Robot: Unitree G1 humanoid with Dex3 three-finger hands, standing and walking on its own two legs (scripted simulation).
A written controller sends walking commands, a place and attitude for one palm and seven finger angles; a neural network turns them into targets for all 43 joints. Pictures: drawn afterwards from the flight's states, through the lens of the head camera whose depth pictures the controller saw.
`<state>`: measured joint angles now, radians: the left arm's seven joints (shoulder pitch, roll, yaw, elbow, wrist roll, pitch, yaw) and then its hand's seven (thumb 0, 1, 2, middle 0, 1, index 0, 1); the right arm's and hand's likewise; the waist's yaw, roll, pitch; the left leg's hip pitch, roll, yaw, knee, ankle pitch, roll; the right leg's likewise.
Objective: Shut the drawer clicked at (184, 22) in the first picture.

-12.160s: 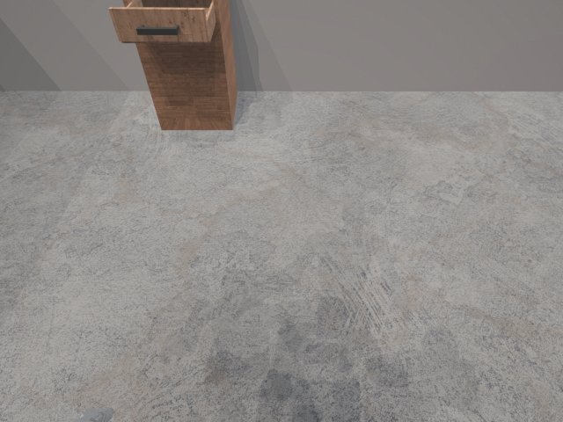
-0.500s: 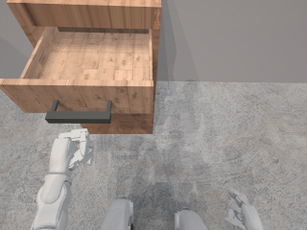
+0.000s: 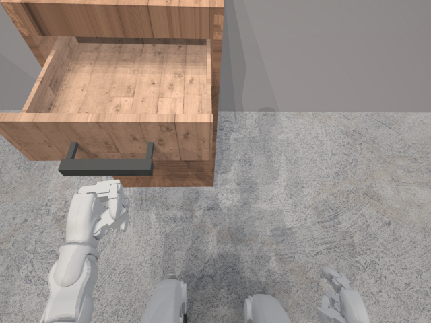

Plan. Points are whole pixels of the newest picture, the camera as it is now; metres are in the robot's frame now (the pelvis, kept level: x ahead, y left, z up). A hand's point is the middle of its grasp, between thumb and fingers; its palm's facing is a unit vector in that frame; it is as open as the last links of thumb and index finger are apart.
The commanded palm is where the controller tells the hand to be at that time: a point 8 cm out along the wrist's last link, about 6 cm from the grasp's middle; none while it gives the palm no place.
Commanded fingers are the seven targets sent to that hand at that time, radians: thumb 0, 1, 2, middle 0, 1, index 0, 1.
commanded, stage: push the drawer shut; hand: left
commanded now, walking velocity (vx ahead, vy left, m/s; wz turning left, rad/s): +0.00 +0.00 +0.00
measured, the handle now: (110, 157) +0.41 +0.22 +0.03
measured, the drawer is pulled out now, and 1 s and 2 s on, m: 0.24 0.18 0.05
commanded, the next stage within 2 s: none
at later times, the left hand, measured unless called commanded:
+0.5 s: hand (121, 196) +0.33 +0.19 +0.02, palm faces +0.02 -1.00 -0.03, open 2.8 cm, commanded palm +0.34 +0.23 +0.04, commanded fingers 0.00 0.90 0.90 -1.40 -1.60 -1.40 -1.60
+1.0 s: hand (128, 169) +0.38 +0.18 +0.03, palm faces +0.03 -1.00 -0.04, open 2.9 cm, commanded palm +0.40 +0.22 +0.04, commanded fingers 0.00 0.90 0.90 -1.40 -1.60 -1.40 -1.60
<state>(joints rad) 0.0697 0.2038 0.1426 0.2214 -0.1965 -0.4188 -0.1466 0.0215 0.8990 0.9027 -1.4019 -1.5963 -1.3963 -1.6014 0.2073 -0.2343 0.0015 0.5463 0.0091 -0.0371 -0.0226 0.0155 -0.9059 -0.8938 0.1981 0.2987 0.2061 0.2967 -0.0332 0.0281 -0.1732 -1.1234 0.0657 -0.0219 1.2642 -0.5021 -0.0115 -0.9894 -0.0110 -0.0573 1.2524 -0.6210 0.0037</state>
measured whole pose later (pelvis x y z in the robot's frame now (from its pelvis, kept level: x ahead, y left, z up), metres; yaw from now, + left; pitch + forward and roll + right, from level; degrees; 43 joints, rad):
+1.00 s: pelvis -0.04 +0.01 -0.01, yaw +0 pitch +21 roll -4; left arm -0.53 0.30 0.20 0.82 -0.14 -0.47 -0.12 -0.03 0.78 1.00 -1.40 -1.60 -1.40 -1.60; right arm 0.25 -0.25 0.03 0.66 0.00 -0.04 -0.05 0.01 -0.91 -0.89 0.20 0.30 0.21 0.30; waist -0.07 0.03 -0.15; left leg -1.22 0.05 -0.04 1.29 -0.44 0.00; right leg -1.07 -0.02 -0.08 1.28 -0.57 0.01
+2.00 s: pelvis -0.03 +0.01 -0.03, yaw -2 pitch +28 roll -6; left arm -1.00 0.54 0.39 1.20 -0.04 -0.42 -0.17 -0.01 0.79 0.99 -1.40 -1.60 -1.40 -1.60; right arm 0.33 -0.26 0.05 0.67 -0.04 0.03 -0.01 0.01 -0.91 -0.89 0.20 0.30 0.21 0.30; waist -0.19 0.04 -0.14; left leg -1.40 0.08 -0.06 1.37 -0.47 0.00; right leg -1.25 0.02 -0.08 1.33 -0.58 0.01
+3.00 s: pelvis -0.04 +0.02 -0.05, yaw -5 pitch +33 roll -9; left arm -1.28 0.78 0.36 1.30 0.03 -0.28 -0.19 0.06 0.68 0.99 -1.40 -1.60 -1.40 -1.60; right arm 0.35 -0.26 0.12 0.67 -0.05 -0.03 -0.03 0.01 -0.91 -0.89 0.20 0.30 0.21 0.30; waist -0.29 0.05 -0.12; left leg -1.56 0.09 -0.09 1.43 -0.45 0.01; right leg -1.39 0.04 -0.10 1.36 -0.55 0.02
